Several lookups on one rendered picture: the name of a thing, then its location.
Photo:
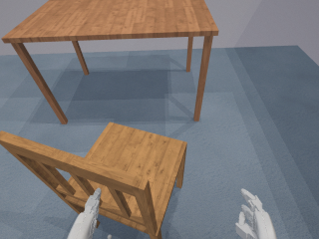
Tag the table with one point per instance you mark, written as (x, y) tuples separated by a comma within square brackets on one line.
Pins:
[(91, 20)]

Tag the chair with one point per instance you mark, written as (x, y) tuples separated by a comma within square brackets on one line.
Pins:
[(135, 169)]

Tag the robot left hand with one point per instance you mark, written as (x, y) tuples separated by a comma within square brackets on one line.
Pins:
[(86, 222)]

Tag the robot right hand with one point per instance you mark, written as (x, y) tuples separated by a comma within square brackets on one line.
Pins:
[(261, 226)]

